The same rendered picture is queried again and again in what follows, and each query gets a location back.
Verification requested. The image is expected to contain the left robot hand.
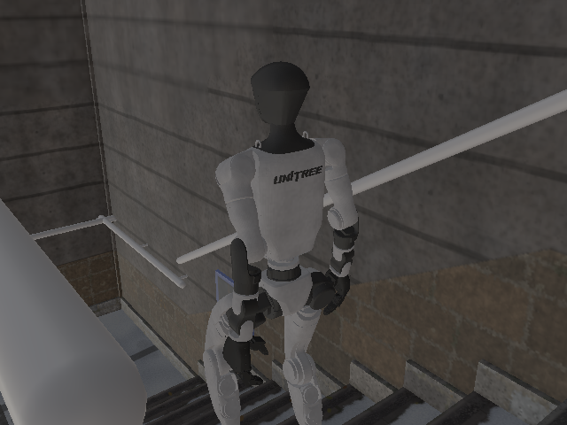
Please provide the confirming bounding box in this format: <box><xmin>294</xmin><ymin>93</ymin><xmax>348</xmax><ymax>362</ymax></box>
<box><xmin>222</xmin><ymin>336</ymin><xmax>268</xmax><ymax>387</ymax></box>

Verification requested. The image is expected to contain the right robot forearm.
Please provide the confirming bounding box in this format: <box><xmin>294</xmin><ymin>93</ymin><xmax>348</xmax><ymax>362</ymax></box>
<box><xmin>330</xmin><ymin>210</ymin><xmax>359</xmax><ymax>277</ymax></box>

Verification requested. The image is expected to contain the left robot forearm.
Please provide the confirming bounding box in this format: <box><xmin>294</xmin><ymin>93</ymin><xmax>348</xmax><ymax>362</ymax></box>
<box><xmin>229</xmin><ymin>238</ymin><xmax>261</xmax><ymax>342</ymax></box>

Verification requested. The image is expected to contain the left robot upper arm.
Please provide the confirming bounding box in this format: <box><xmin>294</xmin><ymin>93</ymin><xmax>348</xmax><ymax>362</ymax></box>
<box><xmin>215</xmin><ymin>150</ymin><xmax>268</xmax><ymax>264</ymax></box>

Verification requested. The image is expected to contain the right robot upper arm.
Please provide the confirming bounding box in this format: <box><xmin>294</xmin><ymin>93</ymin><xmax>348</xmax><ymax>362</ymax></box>
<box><xmin>309</xmin><ymin>138</ymin><xmax>358</xmax><ymax>230</ymax></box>

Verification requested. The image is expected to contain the robot left shin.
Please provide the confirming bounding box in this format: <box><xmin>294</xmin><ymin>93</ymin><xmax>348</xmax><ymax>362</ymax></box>
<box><xmin>203</xmin><ymin>349</ymin><xmax>241</xmax><ymax>425</ymax></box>

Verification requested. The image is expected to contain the robot torso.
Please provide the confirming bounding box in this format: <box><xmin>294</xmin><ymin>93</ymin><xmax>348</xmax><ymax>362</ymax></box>
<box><xmin>247</xmin><ymin>131</ymin><xmax>325</xmax><ymax>320</ymax></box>

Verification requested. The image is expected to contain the right robot hand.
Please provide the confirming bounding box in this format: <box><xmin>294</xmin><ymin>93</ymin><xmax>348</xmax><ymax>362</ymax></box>
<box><xmin>323</xmin><ymin>269</ymin><xmax>351</xmax><ymax>315</ymax></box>

